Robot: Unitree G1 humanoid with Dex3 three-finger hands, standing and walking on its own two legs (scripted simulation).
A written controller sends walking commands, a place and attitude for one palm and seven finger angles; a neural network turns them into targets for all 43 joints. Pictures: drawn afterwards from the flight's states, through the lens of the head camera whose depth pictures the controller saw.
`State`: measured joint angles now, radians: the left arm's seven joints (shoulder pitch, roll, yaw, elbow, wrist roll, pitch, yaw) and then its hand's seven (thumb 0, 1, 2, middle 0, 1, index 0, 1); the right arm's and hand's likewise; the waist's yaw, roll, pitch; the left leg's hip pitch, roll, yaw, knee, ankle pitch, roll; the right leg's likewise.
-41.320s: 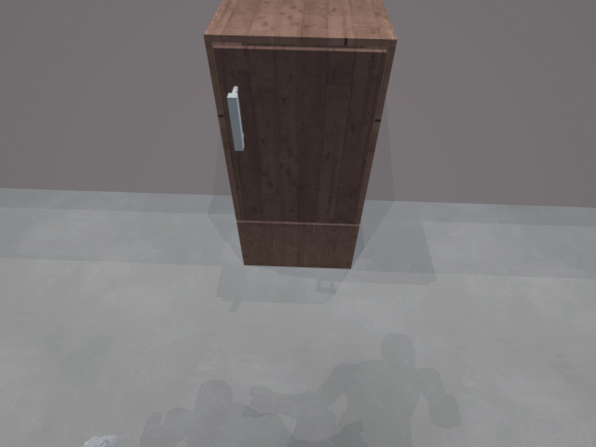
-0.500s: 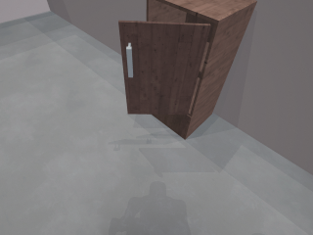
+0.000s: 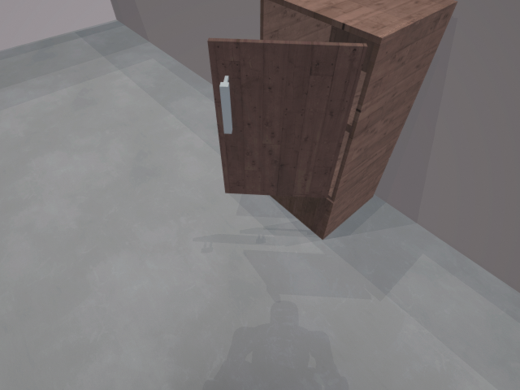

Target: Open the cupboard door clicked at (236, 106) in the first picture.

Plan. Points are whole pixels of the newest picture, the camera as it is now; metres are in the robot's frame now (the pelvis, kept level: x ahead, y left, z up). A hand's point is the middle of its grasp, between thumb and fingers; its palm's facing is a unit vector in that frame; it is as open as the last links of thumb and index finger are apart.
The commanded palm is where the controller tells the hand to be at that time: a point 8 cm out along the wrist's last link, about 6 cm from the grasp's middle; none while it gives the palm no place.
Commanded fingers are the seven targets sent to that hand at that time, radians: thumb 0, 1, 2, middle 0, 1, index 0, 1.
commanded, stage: look again from close up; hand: left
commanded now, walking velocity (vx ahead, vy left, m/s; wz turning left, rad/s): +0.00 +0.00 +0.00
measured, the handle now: (227, 105) +0.84 +0.16 -0.05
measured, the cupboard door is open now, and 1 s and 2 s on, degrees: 45 45 45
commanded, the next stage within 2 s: shuffle to correct the standing spot in 0.02 s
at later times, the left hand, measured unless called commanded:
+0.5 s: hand out of the picture +0.02 +0.18 -0.19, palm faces +0.01 -0.99 -0.13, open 7.4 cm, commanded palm none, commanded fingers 0.00 0.90 0.90 -0.20 -0.30 -0.20 -0.30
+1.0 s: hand (193, 343) +0.23 +0.15 -0.18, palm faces +0.07 -0.98 -0.19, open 7.1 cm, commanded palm none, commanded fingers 0.00 0.90 0.90 -0.20 -0.30 -0.20 -0.30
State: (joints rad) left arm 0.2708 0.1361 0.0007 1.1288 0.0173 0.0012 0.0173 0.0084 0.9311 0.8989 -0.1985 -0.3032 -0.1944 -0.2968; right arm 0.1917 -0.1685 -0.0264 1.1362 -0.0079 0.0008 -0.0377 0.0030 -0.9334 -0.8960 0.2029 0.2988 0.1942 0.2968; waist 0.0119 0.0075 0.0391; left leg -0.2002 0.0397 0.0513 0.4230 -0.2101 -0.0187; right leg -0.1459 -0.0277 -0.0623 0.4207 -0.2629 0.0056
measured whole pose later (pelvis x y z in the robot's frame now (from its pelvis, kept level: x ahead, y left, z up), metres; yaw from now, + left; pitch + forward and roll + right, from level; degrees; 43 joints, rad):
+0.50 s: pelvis +0.06 +0.02 -0.01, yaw -2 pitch +0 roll +1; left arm 0.36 0.14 0.05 1.14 0.03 0.01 -0.01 0.01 0.91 0.90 -0.20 -0.30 -0.19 -0.30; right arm 0.38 -0.11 -0.03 1.13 -0.03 -0.07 -0.04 0.00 -0.91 -0.90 0.20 0.30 0.19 0.30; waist -0.02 -0.04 0.02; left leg -0.16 0.03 0.12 0.53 -0.37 0.01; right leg -0.35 -0.06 -0.06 0.99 -0.43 -0.03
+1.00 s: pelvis +0.20 -0.03 -0.01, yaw +2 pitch +0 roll -1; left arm 0.24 0.17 0.06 1.06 0.03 -0.04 0.01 -0.01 0.97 0.90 -0.20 -0.30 -0.20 -0.30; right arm 0.21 -0.19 -0.07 1.05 -0.02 -0.03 0.00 0.00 -0.91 -0.90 0.20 0.30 0.19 0.30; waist 0.00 0.01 0.04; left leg -0.43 0.11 0.12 0.77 -0.32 -0.02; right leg -0.20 -0.05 -0.18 0.47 -0.26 -0.01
